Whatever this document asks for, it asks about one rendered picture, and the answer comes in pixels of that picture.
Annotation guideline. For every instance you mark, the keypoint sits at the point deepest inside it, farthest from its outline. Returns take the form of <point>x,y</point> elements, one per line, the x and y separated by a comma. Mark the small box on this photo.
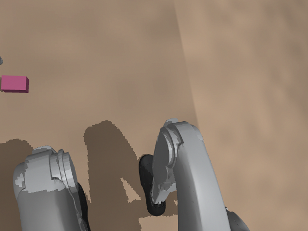
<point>17,84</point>

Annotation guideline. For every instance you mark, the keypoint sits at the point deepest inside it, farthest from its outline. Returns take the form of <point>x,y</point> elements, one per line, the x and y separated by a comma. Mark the left robot foot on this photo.
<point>84,207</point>

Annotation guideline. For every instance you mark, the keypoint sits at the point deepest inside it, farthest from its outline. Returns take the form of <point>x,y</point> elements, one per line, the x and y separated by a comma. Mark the right robot foot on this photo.
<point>146,178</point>

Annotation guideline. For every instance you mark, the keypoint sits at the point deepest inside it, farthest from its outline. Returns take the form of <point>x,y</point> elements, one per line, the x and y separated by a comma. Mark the right robot hand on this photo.
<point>236,224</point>

